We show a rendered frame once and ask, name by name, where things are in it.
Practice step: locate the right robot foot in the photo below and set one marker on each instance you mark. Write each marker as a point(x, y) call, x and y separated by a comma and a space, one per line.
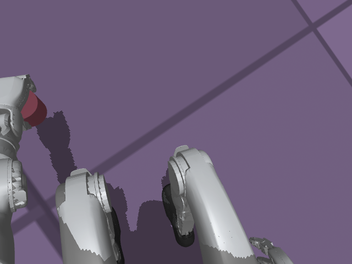
point(182, 240)

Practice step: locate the left robot foot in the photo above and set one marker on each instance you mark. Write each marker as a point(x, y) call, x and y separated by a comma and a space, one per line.
point(117, 237)

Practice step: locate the tin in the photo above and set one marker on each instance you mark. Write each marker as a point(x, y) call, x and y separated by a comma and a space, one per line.
point(34, 111)

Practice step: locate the left robot arm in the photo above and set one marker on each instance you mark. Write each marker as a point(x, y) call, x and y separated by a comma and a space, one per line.
point(13, 183)

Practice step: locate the right robot hand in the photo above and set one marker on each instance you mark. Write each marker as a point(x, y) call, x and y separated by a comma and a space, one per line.
point(276, 255)

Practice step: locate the left robot hand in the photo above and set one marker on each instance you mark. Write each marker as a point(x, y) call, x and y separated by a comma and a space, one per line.
point(14, 92)

